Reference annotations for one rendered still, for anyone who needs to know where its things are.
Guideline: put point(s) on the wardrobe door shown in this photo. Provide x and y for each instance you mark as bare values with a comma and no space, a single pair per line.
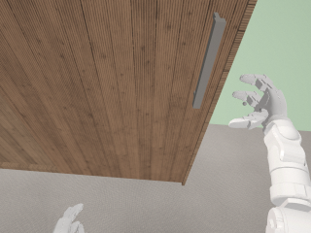
106,87
17,145

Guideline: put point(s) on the handle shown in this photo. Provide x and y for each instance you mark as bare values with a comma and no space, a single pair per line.
217,31

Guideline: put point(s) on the right robot forearm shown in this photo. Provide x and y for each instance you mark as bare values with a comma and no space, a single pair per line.
290,178

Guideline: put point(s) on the robot right hand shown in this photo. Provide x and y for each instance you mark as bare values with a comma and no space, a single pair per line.
273,102

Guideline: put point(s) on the robot left hand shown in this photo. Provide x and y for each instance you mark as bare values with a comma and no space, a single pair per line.
65,225

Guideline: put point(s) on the right robot upper arm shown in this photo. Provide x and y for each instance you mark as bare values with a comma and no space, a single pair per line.
286,220

